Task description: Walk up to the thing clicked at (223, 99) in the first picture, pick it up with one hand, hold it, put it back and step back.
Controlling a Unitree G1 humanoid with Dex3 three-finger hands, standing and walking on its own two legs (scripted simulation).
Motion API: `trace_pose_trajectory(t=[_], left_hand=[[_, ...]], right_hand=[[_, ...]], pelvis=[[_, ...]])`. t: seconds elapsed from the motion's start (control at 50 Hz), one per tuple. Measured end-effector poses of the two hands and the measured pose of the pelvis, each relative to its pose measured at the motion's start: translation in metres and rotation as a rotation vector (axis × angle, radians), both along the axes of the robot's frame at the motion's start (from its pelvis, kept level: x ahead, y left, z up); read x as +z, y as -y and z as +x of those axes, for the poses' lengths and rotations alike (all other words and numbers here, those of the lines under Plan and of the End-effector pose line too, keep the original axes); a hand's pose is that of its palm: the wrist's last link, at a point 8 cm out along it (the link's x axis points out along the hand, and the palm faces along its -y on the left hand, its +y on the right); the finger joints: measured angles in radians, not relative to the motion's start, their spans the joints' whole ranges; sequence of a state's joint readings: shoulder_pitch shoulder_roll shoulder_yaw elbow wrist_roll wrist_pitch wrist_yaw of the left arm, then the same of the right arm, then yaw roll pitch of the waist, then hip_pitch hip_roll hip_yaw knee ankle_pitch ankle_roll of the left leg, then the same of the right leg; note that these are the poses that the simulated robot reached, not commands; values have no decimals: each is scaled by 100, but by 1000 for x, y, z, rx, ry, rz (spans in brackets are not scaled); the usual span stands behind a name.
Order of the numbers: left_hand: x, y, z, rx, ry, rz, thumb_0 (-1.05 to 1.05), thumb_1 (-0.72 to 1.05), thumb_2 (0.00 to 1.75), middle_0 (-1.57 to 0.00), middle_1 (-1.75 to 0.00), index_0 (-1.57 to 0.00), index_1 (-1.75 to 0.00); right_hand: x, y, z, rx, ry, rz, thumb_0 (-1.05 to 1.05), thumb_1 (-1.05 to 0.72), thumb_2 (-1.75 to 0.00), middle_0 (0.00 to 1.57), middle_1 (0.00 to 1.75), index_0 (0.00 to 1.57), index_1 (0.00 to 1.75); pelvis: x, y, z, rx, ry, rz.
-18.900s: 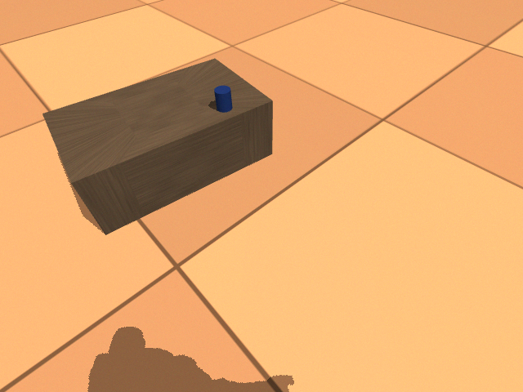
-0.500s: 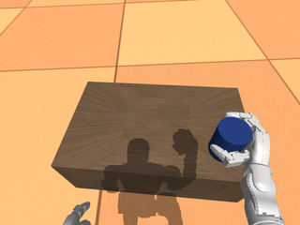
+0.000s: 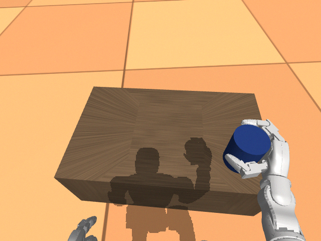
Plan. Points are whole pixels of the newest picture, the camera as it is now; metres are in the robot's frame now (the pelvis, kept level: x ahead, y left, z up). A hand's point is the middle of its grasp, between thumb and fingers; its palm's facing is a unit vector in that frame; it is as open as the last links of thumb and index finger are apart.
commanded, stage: hold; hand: right
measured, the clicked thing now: (244, 149) +0.34 -0.17 +0.04
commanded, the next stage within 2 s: crouch in 0.04 s
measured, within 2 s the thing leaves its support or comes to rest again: neither
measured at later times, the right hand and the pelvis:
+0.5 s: hand (244, 154) +0.35 -0.19 +0.00, palm faces +0.24 +0.97 +0.02, open 10.7 cm; pelvis -0.01 +0.00 -0.02, yaw +0 degrees
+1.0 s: hand (238, 154) +0.42 -0.22 -0.13, palm faces +0.26 +0.96 +0.01, open 10.7 cm; pelvis -0.04 +0.00 -0.14, yaw +2 degrees
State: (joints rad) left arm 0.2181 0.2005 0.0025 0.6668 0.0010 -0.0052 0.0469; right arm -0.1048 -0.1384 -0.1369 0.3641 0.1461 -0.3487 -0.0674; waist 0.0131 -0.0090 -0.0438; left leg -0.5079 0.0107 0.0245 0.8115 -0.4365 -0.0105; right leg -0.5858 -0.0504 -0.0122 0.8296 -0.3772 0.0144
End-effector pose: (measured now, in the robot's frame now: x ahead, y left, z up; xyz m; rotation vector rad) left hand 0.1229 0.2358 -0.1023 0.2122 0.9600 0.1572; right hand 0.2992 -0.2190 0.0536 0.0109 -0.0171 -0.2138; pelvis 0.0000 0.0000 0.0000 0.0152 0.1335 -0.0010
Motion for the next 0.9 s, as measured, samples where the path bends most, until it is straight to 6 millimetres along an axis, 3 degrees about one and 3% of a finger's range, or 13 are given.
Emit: trace_pose_trajectory(t=[0.28,0.44,0.54,0.76,0.9], left_hand=[[-1,-2,1,6,-7,7,1,92,91,-19,-31,-20,-30],[-11,-7,-8,0,-35,26,1,92,91,-19,-30,-19,-30],[-32,-14,-20,-16,-75,53,1,91,91,-19,-30,-19,-30],[-100,-22,-56,-6,-191,78,1,91,91,-19,-30,-19,-30],[-130,-15,-79,-3,-264,41,1,91,91,-19,-30,-19,-30]], right_hand=[[-5,5,3,-7,-1,-2,-1,41,-104,67,97,66,96],[-36,7,9,-12,-46,15,-1,41,-104,67,97,67,95],[-69,19,22,-46,-36,11,-1,42,-104,67,96,67,95],[-135,41,69,-31,1,-15,-1,42,-104,67,96,67,95],[-164,45,78,-40,-24,2,-1,42,-105,67,96,67,94]], pelvis=[[-2,1,3,2,-12,1],[-12,2,-6,2,-55,3],[-34,1,-16,5,-128,5],[-99,4,-31,15,-298,26],[-121,5,-38,21,-340,33]])
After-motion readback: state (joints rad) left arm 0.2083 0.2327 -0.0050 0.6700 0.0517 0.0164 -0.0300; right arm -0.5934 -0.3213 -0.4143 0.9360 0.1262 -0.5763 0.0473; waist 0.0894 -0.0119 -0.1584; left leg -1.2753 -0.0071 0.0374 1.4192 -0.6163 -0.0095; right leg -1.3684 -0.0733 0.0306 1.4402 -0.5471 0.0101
